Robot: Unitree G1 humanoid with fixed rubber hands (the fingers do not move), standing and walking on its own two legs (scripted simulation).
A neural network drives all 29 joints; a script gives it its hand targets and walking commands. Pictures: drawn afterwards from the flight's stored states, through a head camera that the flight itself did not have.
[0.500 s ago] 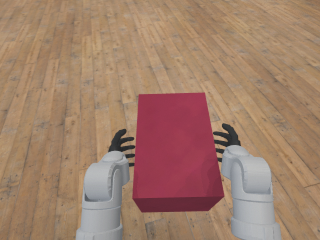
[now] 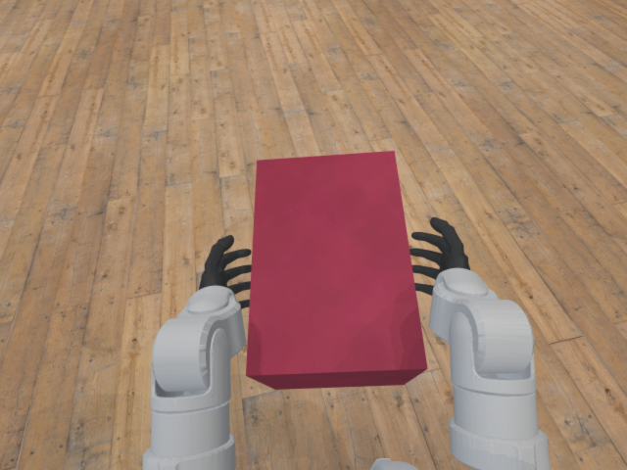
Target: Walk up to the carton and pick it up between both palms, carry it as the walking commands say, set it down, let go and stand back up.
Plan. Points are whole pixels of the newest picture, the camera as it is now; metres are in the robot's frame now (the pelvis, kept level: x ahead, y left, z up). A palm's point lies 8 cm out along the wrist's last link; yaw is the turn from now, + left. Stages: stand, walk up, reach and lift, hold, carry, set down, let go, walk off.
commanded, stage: carry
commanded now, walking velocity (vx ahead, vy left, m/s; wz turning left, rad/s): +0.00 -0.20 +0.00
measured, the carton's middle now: (332, 275) +0.36 +0.00 +0.02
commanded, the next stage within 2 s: none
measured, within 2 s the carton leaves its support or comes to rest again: neither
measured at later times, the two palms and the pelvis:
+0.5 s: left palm (291, 381) +0.20 +0.05 +0.09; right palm (559, 345) +0.22 -0.22 +0.11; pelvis -0.08 -0.11 +0.01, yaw +3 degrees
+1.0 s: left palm out of the picture +0.10 -0.08 +0.07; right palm out of the picture +0.14 -0.34 +0.08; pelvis -0.17 -0.25 +0.01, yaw +6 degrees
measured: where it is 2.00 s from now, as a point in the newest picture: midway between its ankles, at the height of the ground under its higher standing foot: outside the picture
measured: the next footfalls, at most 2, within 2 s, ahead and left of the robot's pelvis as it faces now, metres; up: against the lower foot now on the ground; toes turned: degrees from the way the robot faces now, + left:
left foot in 0.30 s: -0.05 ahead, +0.05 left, +0.00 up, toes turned +11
right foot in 0.58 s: +0.00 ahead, -0.25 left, +0.00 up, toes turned +2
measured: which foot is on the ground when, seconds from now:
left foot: up 0.00-0.28, down 0.30-0.60, up 0.62-0.90, down 0.92-1.00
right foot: down 0.00-0.32, up 0.34-0.56, down 0.58-0.94, up 0.96-1.00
